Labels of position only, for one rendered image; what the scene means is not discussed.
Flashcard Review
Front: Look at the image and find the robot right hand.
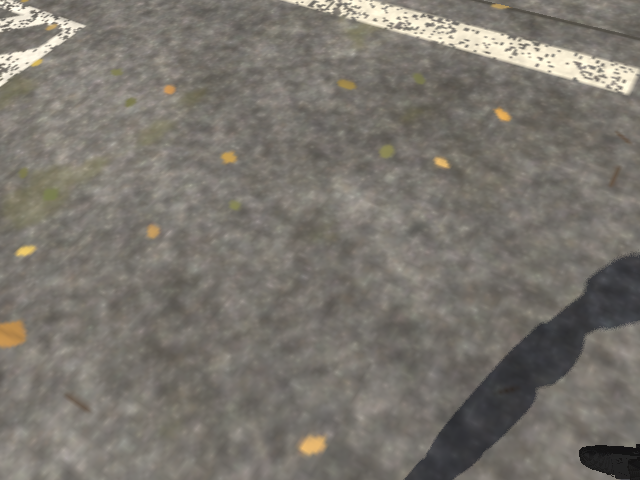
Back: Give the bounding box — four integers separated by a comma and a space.
579, 444, 640, 480

